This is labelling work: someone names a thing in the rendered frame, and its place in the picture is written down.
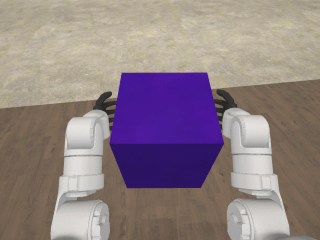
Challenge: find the left robot forearm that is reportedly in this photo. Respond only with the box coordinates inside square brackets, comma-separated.
[50, 109, 110, 239]

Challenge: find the right robot hand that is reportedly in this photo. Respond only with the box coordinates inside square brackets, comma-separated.
[213, 89, 238, 130]

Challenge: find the right robot upper arm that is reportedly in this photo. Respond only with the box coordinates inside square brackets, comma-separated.
[227, 198, 317, 240]

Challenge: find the left robot upper arm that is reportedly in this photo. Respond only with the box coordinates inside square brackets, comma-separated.
[51, 199, 110, 240]

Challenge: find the left robot hand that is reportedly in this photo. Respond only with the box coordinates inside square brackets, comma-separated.
[93, 91, 117, 131]

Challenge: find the carton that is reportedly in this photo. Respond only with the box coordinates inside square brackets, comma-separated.
[109, 72, 224, 188]

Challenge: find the right robot forearm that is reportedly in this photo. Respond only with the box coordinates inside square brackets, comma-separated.
[222, 107, 290, 233]

